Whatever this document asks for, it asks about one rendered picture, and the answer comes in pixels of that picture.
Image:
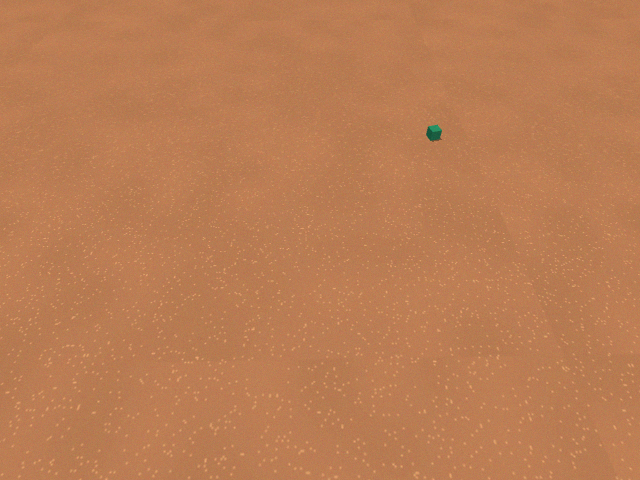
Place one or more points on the cube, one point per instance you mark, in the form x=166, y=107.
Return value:
x=433, y=132

